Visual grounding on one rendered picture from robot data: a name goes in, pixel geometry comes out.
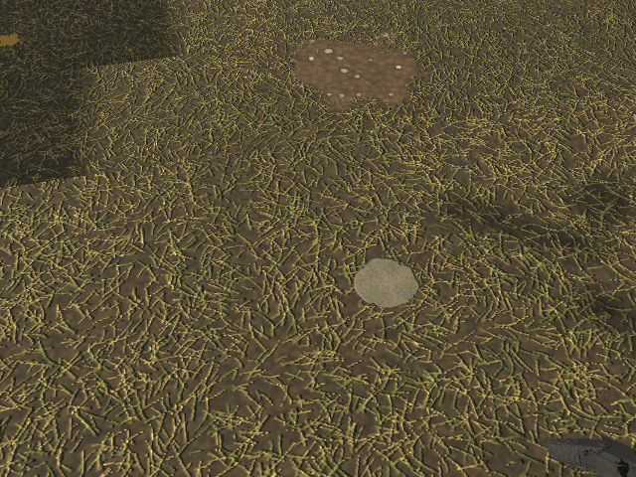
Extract robot right hand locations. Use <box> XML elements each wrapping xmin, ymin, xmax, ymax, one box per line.
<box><xmin>548</xmin><ymin>436</ymin><xmax>636</xmax><ymax>477</ymax></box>

